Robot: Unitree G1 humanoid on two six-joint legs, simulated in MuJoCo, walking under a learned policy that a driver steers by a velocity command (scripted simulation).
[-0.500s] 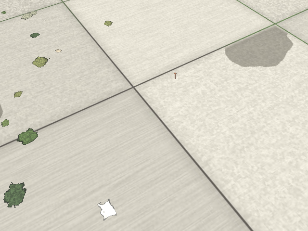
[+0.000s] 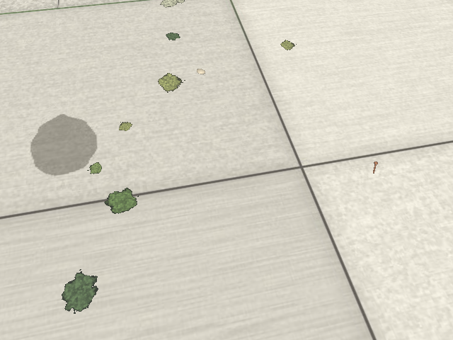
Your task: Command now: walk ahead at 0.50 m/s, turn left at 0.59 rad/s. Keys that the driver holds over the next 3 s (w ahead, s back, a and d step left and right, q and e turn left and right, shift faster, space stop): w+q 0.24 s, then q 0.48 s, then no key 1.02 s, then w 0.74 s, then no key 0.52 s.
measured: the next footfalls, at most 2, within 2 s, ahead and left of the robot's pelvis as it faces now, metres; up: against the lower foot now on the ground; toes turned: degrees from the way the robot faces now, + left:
right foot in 0.36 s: +0.41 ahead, -0.11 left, +0.00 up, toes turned +15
left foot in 0.82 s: +0.31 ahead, +0.14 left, +0.00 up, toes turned +30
